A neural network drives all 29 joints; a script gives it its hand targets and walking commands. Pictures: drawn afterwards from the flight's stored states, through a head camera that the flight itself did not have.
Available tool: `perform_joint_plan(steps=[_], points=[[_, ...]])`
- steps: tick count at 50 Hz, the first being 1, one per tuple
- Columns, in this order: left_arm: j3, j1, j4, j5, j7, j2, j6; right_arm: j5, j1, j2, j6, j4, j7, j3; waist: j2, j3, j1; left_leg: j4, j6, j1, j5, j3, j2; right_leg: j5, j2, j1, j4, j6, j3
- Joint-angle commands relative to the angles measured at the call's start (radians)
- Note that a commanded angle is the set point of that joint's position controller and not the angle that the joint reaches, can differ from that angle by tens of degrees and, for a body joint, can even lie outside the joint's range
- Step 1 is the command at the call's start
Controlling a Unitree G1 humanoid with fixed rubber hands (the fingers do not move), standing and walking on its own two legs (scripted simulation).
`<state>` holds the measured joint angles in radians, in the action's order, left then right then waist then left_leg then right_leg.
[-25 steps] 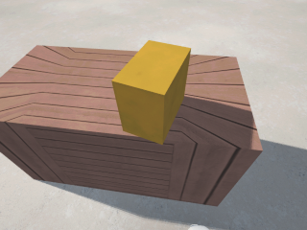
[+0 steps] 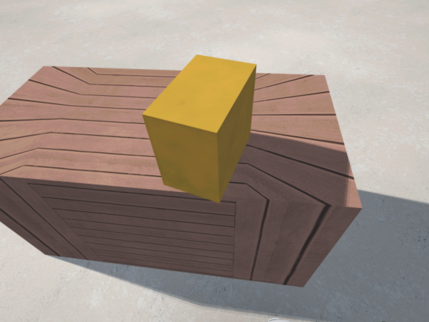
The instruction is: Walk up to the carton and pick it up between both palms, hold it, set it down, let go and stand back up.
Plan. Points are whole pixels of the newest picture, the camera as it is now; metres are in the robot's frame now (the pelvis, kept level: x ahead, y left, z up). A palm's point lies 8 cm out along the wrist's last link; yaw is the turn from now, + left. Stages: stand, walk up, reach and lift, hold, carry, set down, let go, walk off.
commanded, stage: walk up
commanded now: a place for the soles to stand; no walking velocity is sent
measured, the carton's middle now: (207, 127) +0.56 +0.05 +0.03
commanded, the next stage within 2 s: none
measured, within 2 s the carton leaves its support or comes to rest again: neither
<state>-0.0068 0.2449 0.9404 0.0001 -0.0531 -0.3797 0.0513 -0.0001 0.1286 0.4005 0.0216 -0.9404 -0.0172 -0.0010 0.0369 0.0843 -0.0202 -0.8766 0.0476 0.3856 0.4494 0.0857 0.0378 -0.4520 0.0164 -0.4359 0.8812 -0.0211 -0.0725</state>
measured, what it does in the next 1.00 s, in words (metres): steps on the spot: right foot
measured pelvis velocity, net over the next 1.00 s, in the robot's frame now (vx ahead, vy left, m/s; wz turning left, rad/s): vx -0.02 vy -0.02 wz -0.06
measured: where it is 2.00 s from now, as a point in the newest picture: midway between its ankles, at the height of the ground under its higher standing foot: outside the picture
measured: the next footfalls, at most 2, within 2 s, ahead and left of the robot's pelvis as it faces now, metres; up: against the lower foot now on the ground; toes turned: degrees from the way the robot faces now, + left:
right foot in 0.22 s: +0.03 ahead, -0.19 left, +0.00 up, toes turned -1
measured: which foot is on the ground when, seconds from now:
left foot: down 0.00-1.00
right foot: up 0.00-0.20, down 0.22-1.00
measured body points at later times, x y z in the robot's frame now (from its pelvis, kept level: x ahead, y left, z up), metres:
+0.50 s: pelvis -0.01 -0.01 +0.00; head +0.01 -0.01 +0.45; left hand +0.07 +0.31 -0.11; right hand +0.08 -0.32 -0.12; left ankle +0.01 +0.08 -0.70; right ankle +0.03 -0.16 -0.69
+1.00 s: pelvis -0.02 -0.02 +0.00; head +0.00 -0.03 +0.45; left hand +0.07 +0.30 -0.11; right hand +0.06 -0.34 -0.12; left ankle +0.01 +0.08 -0.70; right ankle +0.01 -0.18 -0.69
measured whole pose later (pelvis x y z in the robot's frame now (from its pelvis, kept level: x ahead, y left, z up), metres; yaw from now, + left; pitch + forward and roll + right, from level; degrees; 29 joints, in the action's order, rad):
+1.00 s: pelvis -0.02 -0.02 +0.00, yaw -3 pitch -2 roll -1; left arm -0.01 0.24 0.98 0.00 -0.05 -0.40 0.05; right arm 0.00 0.15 0.40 0.02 -0.94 -0.02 0.00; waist 0.03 0.08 -0.02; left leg -0.84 0.03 0.38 0.42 0.09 0.06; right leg -0.50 0.02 -0.43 0.90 -0.02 -0.09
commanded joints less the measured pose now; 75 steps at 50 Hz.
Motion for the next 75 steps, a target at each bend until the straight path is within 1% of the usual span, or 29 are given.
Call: perform_joint_plan(steps=[1,5,9,10,11,13,19,21,23,30,32,34,35,41,43,44,47,50,52,54,56,60,63,64,66,69,71,73,75], points=[[-0.073,-0.016,-0.054,0.000,-0.018,-0.250,0.011,-0.016,0.001,0.286,-0.055,0.034,0.018,0.129,0.059,-0.068,-0.022,0.459,0.122,-0.309,-0.276,-0.404,0.351,-0.111,-0.017,-0.281,0.161,0.046,0.032],[-0.069,0.027,-0.058,-0.002,-0.005,-0.227,0.020,-0.015,0.005,0.261,-0.051,0.054,0.023,0.113,0.132,-0.134,-0.019,0.349,0.152,-0.326,-0.523,-0.257,0.301,-0.065,-0.030,-0.191,0.099,0.036,0.096],[-0.078,0.116,-0.017,0.007,-0.009,-0.231,0.031,-0.002,-0.068,0.259,-0.031,0.077,0.016,0.110,0.079,-0.145,0.045,0.227,0.101,-0.131,-0.391,-0.124,0.235,0.193,-0.001,0.094,-0.198,0.066,0.140],[-0.085,0.121,-0.011,0.011,-0.011,-0.251,0.038,-0.001,-0.049,0.236,-0.024,0.076,0.014,0.105,0.012,-0.152,0.043,0.136,0.064,-0.087,-0.334,-0.098,0.189,0.295,-0.011,0.143,-0.261,0.085,0.034],[-0.103,0.122,-0.011,0.021,-0.017,-0.323,0.041,0.002,-0.054,0.206,-0.018,0.096,0.011,0.098,-0.129,-0.146,0.039,-0.028,0.010,0.046,-0.203,-0.046,0.095,0.410,-0.142,0.187,-0.306,0.139,-0.256],[-0.110,0.074,-0.030,0.015,-0.019,-0.395,0.041,-0.003,-0.073,0.214,0.000,0.104,0.014,0.101,-0.202,-0.103,0.040,-0.130,-0.018,0.164,0.259,-0.145,0.001,0.335,-0.330,0.159,-0.424,0.323,-0.651],[-0.073,-0.063,-0.062,0.015,-0.018,-0.303,0.024,-0.011,0.038,0.220,-0.028,0.015,0.002,0.118,-0.161,-0.081,-0.043,0.200,0.009,-0.152,0.012,-0.147,0.013,0.279,-0.194,-0.092,-0.306,0.209,-0.418],[-0.054,-0.089,-0.076,0.006,-0.010,-0.210,0.016,-0.023,0.094,0.301,-0.045,0.007,0.006,0.135,0.085,-0.094,-0.081,0.528,0.070,-0.307,0.195,-0.424,0.242,0.129,0.008,-0.293,0.002,0.089,-0.068],[-0.075,-0.044,-0.042,0.008,-0.016,-0.281,0.004,-0.025,-0.005,0.329,-0.051,0.031,0.006,0.137,0.060,-0.029,-0.038,0.587,0.129,-0.188,0.194,-0.538,0.403,-0.116,0.005,-0.275,0.166,0.052,0.025],[-0.071,0.079,-0.011,0.003,0.001,-0.231,0.031,-0.008,-0.067,0.273,-0.040,0.060,0.014,0.108,0.105,-0.128,0.041,0.306,0.123,-0.152,-0.361,-0.181,0.264,0.104,-0.021,0.040,-0.140,0.056,0.126],[-0.083,0.102,0.009,0.013,-0.008,-0.265,0.040,-0.005,-0.057,0.236,-0.024,0.066,0.010,0.103,0.019,-0.133,0.041,0.142,0.047,-0.067,-0.310,-0.094,0.166,0.335,-0.025,0.144,-0.263,0.087,-0.018],[-0.100,0.058,-0.008,0.015,-0.010,-0.363,0.040,0.002,-0.055,0.193,-0.010,0.092,0.010,0.094,-0.184,-0.095,0.022,-0.040,-0.018,0.107,0.109,-0.086,-0.001,0.383,-0.262,0.146,-0.379,0.252,-0.528],[-0.097,0.038,-0.018,0.014,-0.012,-0.376,0.041,-0.001,-0.056,0.215,-0.006,0.081,0.012,0.100,-0.191,-0.095,0.026,-0.074,-0.018,0.114,0.248,-0.137,-0.005,0.337,-0.309,0.140,-0.408,0.314,-0.626],[-0.064,-0.074,-0.050,0.011,-0.012,-0.278,0.020,-0.012,0.049,0.237,-0.033,0.014,0.006,0.118,-0.120,-0.085,-0.049,0.292,0.021,-0.189,-0.006,-0.199,0.055,0.277,-0.140,-0.122,-0.261,0.164,-0.334],[-0.052,-0.077,-0.054,0.002,-0.007,-0.208,0.012,-0.021,0.056,0.313,-0.049,0.005,0.007,0.133,0.080,-0.079,-0.055,0.579,0.097,-0.267,0.212,-0.465,0.306,0.053,0.046,-0.253,0.026,0.073,0.003],[-0.067,-0.041,-0.029,0.005,-0.010,-0.259,0.005,-0.023,-0.004,0.320,-0.052,0.023,0.004,0.131,0.087,-0.065,-0.032,0.588,0.157,-0.202,0.215,-0.518,0.393,-0.109,0.013,-0.226,0.124,0.053,0.046],[-0.073,0.001,-0.027,0.002,0.004,-0.251,0.019,-0.018,-0.036,0.286,-0.054,0.041,0.012,0.118,0.069,-0.063,-0.002,0.465,0.190,-0.196,-0.120,-0.379,0.353,-0.109,-0.034,-0.162,0.114,0.052,0.049],[-0.068,0.100,0.015,0.005,0.007,-0.226,0.038,-0.011,-0.063,0.267,-0.042,0.044,0.006,0.104,0.091,-0.127,0.046,0.317,0.110,-0.128,-0.264,-0.174,0.243,0.125,-0.013,0.079,-0.185,0.064,0.101],[-0.084,0.111,0.023,0.021,-0.002,-0.292,0.049,-0.008,-0.061,0.216,-0.028,0.064,0.003,0.095,-0.073,-0.134,0.039,0.080,0.020,-0.020,-0.207,-0.065,0.111,0.322,-0.097,0.161,-0.316,0.113,-0.186],[-0.102,0.044,-0.001,0.019,-0.007,-0.386,0.047,-0.007,-0.074,0.213,-0.010,0.079,0.007,0.098,-0.205,-0.080,0.033,-0.041,-0.016,0.153,0.215,-0.118,-0.004,0.189,-0.292,0.161,-0.437,0.283,-0.622],[-0.095,0.020,0.003,0.020,-0.015,-0.370,0.044,-0.008,-0.090,0.224,-0.018,0.073,0.005,0.100,-0.179,-0.053,0.031,-0.041,-0.011,0.148,0.208,-0.148,0.009,0.209,-0.284,0.145,-0.432,0.305,-0.602],[-0.069,-0.056,-0.028,0.014,-0.008,-0.299,0.027,-0.010,0.036,0.223,-0.038,0.013,0.003,0.115,-0.163,-0.093,-0.035,0.221,0.010,-0.126,-0.021,-0.142,0.021,0.309,-0.181,-0.017,-0.310,0.192,-0.386],[-0.051,-0.054,-0.029,0.002,-0.004,-0.216,0.016,-0.019,0.045,0.317,-0.059,0.007,0.007,0.129,0.096,-0.103,-0.042,0.578,0.128,-0.298,0.141,-0.494,0.348,-0.042,0.039,-0.245,0.043,0.061,0.035],[-0.067,-0.040,-0.014,0.006,-0.005,-0.266,0.011,-0.024,0.012,0.321,-0.060,0.012,0.005,0.131,0.064,-0.074,-0.029,0.560,0.176,-0.231,0.129,-0.506,0.393,-0.135,-0.006,-0.215,0.113,0.048,0.042],[-0.065,-0.012,-0.008,0.002,0.005,-0.245,0.021,-0.021,-0.027,0.289,-0.063,0.028,0.009,0.117,0.063,-0.059,-0.002,0.484,0.198,-0.222,-0.113,-0.405,0.363,-0.122,-0.036,-0.174,0.086,0.050,0.056],[-0.063,0.088,0.016,0.005,0.007,-0.224,0.041,-0.008,-0.065,0.264,-0.048,0.041,0.007,0.103,0.077,-0.137,0.049,0.311,0.106,-0.154,-0.346,-0.162,0.244,0.167,-0.027,0.075,-0.208,0.064,0.091],[-0.082,0.088,0.019,0.018,-0.002,-0.298,0.051,-0.003,-0.062,0.219,-0.032,0.062,0.004,0.096,-0.076,-0.142,0.031,0.090,0.018,-0.048,-0.259,-0.053,0.105,0.394,-0.113,0.140,-0.305,0.116,-0.197],[-0.095,0.030,0.004,0.016,-0.004,-0.382,0.047,-0.001,-0.051,0.205,-0.016,0.074,0.004,0.094,-0.196,-0.094,0.021,0.022,-0.012,0.075,0.138,-0.099,-0.012,0.271,-0.270,0.129,-0.397,0.269,-0.553],[-0.086,-0.004,0.001,0.016,-0.009,-0.356,0.039,-0.007,-0.056,0.214,-0.024,0.056,0.004,0.098,-0.177,-0.072,0.017,0.047,-0.010,0.068,0.168,-0.124,0.000,0.279,-0.269,0.117,-0.399,0.289,-0.541]])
